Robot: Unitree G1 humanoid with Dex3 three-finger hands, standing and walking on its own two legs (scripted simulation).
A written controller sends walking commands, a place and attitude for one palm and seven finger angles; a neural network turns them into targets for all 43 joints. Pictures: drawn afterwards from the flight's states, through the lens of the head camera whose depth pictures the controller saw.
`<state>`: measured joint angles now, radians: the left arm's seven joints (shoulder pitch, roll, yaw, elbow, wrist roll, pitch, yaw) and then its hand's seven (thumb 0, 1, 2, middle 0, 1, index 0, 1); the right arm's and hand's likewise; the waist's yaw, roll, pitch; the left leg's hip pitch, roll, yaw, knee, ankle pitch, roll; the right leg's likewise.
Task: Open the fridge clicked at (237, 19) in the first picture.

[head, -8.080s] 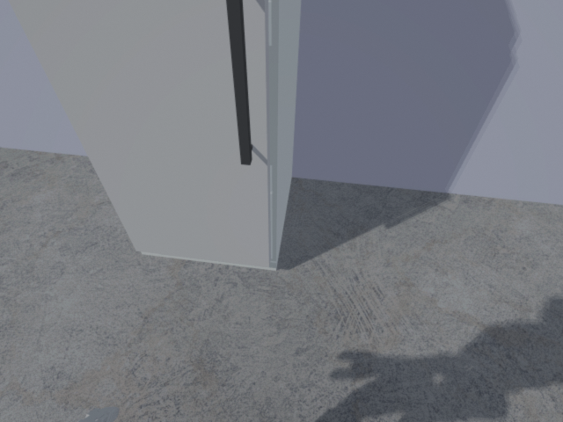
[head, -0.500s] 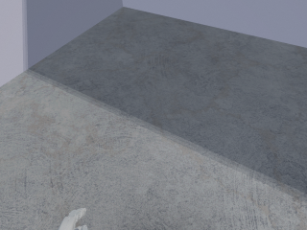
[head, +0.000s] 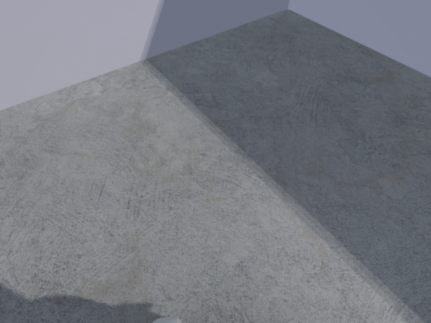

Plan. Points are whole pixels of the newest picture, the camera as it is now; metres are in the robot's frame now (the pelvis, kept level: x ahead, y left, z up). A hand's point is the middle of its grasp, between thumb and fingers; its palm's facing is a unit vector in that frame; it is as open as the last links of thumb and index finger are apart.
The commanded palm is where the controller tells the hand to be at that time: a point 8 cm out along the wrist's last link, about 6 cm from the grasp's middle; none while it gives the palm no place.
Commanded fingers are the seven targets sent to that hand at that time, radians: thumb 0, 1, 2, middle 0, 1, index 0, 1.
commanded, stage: turn to face it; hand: right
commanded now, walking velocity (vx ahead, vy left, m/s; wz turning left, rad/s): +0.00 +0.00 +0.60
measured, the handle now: out of the picture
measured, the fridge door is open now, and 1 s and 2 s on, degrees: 0 0 0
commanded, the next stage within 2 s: none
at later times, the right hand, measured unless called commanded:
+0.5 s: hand out of the picture +0.10 -0.16 -0.17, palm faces -0.19 +0.96 -0.21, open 7.4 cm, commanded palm none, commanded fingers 0.00 -0.90 -0.90 0.20 0.30 0.20 0.30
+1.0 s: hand out of the picture +0.14 -0.16 -0.16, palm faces -0.53 +0.82 -0.22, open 7.4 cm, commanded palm none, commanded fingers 0.00 -0.90 -0.90 0.20 0.30 0.20 0.30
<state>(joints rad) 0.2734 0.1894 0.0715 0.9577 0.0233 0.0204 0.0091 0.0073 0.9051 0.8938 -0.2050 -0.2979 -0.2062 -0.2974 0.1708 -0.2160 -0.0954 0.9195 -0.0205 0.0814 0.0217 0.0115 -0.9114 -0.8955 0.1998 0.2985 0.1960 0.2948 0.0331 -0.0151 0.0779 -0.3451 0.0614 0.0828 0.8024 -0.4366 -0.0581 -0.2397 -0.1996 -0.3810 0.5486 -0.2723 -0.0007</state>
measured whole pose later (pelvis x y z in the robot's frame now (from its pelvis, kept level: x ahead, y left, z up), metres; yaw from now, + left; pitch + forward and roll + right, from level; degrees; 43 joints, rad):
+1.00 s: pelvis -0.04 -0.02 +0.01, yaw +35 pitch -1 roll +2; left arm 0.26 0.18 0.06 0.94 0.02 0.02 0.01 0.01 0.90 0.89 -0.21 -0.30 -0.21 -0.30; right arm 0.20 -0.24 -0.10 0.94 -0.02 0.10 0.03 0.01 -0.91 -0.90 0.20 0.30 0.20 0.29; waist 0.02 0.00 0.07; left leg -0.38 0.07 0.04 0.92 -0.43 -0.08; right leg -0.23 -0.16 -0.32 0.50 -0.25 -0.02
